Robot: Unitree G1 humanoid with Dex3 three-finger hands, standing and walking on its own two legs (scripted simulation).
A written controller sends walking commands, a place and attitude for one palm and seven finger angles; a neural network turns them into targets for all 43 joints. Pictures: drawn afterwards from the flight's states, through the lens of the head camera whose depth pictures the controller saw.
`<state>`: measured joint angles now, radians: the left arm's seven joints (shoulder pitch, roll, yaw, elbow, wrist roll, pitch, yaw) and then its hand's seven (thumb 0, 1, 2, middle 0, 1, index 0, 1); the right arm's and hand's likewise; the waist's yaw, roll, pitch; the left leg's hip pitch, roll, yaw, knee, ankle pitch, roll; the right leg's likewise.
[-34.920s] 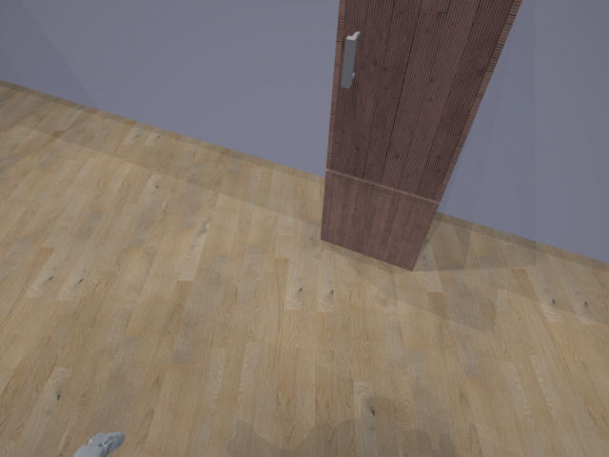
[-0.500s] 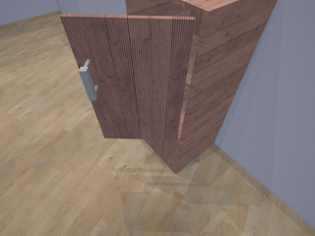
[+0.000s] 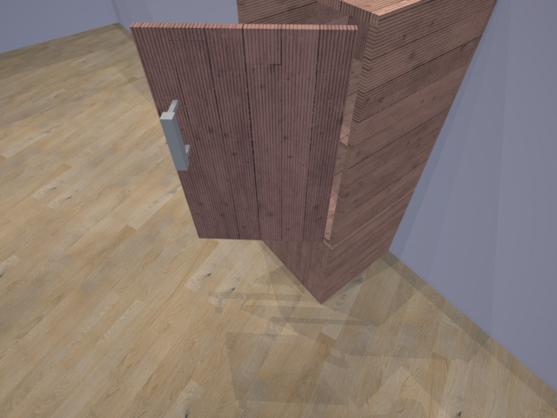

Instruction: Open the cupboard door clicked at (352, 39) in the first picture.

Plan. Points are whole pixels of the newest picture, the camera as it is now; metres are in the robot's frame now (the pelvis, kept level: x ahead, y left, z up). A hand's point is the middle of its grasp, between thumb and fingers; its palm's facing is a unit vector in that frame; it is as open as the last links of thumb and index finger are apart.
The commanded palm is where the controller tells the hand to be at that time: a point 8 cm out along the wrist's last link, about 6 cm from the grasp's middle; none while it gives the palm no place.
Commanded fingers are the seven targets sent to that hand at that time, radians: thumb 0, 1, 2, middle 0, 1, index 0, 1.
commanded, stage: come to a stop and stand still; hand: left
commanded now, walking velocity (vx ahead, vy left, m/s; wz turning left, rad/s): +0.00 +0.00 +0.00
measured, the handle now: (178, 135) +0.60 +0.23 +0.06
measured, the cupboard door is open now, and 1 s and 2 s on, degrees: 49 49 49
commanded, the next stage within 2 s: look again from close up in 0.50 s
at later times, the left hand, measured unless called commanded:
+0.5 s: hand out of the picture -0.01 +0.15 -0.17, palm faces -0.02 -0.98 -0.20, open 7.4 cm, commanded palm none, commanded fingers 0.00 0.90 0.90 -0.20 -0.30 -0.20 -0.30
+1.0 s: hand out of the picture +0.02 +0.15 -0.17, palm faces +0.00 -0.98 -0.20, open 7.4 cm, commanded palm none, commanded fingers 0.00 0.90 0.90 -0.20 -0.30 -0.20 -0.30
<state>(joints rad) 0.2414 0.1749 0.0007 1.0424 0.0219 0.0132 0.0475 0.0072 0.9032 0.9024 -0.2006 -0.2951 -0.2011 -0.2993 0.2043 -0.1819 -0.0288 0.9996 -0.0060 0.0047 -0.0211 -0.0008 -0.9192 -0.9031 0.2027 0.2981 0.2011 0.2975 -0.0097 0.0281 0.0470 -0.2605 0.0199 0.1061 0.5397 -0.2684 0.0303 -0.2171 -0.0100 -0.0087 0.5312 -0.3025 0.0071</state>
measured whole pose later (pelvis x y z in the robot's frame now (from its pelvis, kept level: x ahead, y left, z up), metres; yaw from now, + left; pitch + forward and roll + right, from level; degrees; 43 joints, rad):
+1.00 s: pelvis +0.02 -0.02 +0.01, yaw +0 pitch +0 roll +1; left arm 0.28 0.16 -0.02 1.10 0.02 -0.01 0.03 0.01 0.91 0.90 -0.20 -0.30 -0.20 -0.30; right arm 0.25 -0.16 0.00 1.11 -0.01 -0.02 -0.03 0.01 -0.93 -0.90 0.20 0.30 0.20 0.30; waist 0.00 -0.01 0.02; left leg -0.20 0.03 0.11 0.45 -0.24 0.00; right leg -0.18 0.01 -0.01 0.48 -0.30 -0.02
